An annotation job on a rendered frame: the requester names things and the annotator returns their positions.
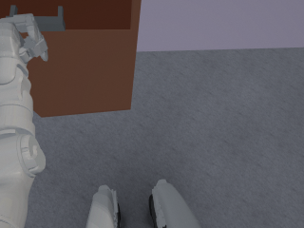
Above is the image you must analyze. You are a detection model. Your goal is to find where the left robot forearm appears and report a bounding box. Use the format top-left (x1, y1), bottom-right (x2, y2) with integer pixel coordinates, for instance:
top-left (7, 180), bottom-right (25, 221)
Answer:
top-left (0, 57), bottom-right (36, 140)

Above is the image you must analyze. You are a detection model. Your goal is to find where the robot left upper arm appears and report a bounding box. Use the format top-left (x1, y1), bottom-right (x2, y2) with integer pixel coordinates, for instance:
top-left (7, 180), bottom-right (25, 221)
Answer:
top-left (0, 134), bottom-right (46, 228)

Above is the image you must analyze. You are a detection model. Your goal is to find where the left robot hand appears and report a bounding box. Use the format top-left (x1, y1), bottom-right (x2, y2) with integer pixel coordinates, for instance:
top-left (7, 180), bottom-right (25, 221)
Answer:
top-left (0, 13), bottom-right (48, 67)

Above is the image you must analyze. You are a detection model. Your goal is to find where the robot right thigh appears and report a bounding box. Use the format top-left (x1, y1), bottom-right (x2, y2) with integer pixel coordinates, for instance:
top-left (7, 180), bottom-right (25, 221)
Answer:
top-left (152, 182), bottom-right (201, 228)

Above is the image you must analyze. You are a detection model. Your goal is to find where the right robot foot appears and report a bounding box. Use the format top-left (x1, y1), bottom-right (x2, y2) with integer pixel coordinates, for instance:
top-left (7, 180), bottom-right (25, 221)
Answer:
top-left (148, 194), bottom-right (167, 228)

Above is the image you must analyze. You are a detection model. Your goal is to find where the drawer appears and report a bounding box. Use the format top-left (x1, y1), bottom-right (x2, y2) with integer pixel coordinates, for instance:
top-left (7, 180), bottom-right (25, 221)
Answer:
top-left (0, 0), bottom-right (132, 29)

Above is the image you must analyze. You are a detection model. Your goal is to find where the cabinet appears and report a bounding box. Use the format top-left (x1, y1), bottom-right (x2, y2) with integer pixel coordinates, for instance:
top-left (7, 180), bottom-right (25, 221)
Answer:
top-left (19, 0), bottom-right (142, 118)

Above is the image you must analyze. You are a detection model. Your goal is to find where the handle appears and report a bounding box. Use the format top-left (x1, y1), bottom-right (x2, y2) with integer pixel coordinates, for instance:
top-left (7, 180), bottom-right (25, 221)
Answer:
top-left (6, 5), bottom-right (66, 31)

